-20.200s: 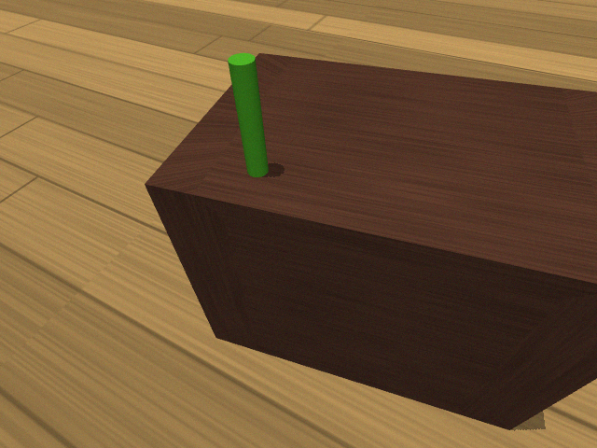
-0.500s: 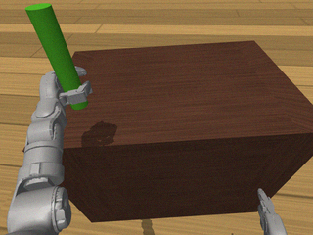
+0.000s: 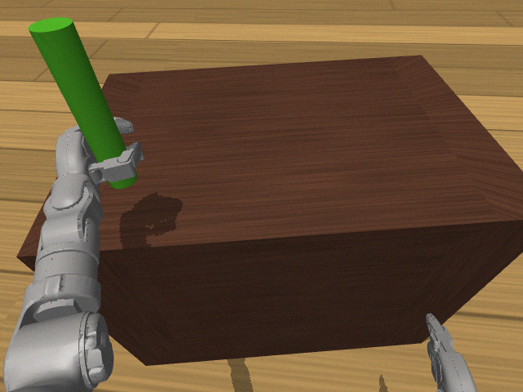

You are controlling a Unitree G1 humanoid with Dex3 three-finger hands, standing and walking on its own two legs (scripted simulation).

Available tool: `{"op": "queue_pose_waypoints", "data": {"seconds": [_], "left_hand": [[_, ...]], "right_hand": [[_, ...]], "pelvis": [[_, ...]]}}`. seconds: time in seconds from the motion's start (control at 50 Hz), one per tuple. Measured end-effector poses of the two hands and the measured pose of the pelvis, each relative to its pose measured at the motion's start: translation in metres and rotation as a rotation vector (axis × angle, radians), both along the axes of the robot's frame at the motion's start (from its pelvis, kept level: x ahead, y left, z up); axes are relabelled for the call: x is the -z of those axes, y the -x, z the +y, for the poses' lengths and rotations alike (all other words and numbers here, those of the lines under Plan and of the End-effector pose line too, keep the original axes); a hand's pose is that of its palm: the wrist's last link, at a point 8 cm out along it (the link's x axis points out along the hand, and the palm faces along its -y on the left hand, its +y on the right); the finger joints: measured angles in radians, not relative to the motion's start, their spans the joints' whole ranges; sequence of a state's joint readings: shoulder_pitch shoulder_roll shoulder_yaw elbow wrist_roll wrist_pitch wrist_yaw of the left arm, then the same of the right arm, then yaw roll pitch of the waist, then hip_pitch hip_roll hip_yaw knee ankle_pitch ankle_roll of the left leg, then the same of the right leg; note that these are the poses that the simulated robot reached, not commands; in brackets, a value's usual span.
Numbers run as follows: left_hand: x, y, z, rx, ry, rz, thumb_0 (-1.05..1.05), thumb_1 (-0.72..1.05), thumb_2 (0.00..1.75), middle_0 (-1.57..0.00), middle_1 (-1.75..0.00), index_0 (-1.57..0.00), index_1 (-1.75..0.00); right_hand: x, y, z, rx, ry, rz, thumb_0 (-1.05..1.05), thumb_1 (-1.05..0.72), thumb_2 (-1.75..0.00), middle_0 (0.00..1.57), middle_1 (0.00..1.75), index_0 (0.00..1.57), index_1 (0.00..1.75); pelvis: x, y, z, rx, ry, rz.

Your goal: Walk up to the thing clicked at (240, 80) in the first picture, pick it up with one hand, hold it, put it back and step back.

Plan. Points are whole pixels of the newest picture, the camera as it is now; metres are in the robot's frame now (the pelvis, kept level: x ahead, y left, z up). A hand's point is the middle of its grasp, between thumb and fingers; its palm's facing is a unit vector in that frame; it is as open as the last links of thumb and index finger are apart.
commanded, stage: crouch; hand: left
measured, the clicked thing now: (94, 117) +0.44 +0.23 +0.22
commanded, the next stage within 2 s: lower in 0.04 s
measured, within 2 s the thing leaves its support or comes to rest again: rests again in 1.22 s
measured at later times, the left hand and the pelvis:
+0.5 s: hand (135, 170) +0.46 +0.22 +0.10, palm faces +0.21 -0.98 -0.01, open 5.8 cm; pelvis +0.00 +0.00 -0.01, yaw -1 degrees
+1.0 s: hand (141, 179) +0.47 +0.22 +0.07, palm faces +0.21 -0.98 -0.02, open 5.8 cm; pelvis +0.00 +0.01 -0.03, yaw -1 degrees
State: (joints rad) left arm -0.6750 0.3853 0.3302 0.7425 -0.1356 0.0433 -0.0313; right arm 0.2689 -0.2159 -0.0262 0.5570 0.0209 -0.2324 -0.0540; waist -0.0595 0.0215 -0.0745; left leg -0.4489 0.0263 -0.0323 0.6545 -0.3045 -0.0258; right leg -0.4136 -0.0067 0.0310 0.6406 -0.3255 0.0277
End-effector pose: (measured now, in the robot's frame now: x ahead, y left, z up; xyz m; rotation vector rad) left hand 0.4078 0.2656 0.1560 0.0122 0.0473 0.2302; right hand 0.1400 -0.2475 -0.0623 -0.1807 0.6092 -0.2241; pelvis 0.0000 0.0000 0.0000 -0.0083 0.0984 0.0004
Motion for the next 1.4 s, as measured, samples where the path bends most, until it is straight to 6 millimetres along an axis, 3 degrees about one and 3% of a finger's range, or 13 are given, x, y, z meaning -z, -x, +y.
{"op": "queue_pose_waypoints", "data": {"seconds": [0.24, 0.5, 0.84, 1.4], "left_hand": [[0.006, -0.015, -0.002, 0.024, 0.007, -0.010, 0.01, 0.10, 1.15, -0.95, -1.13, -0.99, -1.08], [0.053, -0.019, 0.000, 0.022, 0.016, 0.017, 0.01, 0.10, 1.14, -0.95, -1.13, -0.99, -1.09], [0.077, -0.027, 0.002, 0.030, 0.012, 0.012, 0.01, 0.11, 1.13, -0.94, -1.14, -0.98, -1.09], [0.108, -0.034, 0.003, 0.028, 0.000, 0.001, 0.01, 0.12, 1.11, -0.93, -1.15, -0.97, -1.10]], "right_hand": [[0.002, 0.006, -0.004, 0.036, 0.014, 0.039, -0.01, 0.54, -0.06, 0.06, 0.05, 0.06, 0.05], [0.005, 0.007, -0.004, 0.033, 0.038, 0.069, -0.02, 0.52, -0.06, 0.06, 0.05, 0.06, 0.05], [0.010, 0.007, 0.002, 0.017, 0.040, 0.088, -0.01, 0.52, -0.06, 0.06, 0.05, 0.06, 0.05], [0.002, 0.006, 0.003, 0.001, 0.081, 0.072, -0.01, 0.52, -0.06, 0.06, 0.05, 0.06, 0.05]], "pelvis": [[0.002, 0.001, 0.002, 0.004, 0.003, 0.022], [0.012, 0.002, 0.005, 0.013, 0.007, 0.075], [0.024, 0.001, 0.008, 0.016, 0.017, 0.124], [0.037, 0.002, 0.010, 0.016, 0.023, 0.173]]}}
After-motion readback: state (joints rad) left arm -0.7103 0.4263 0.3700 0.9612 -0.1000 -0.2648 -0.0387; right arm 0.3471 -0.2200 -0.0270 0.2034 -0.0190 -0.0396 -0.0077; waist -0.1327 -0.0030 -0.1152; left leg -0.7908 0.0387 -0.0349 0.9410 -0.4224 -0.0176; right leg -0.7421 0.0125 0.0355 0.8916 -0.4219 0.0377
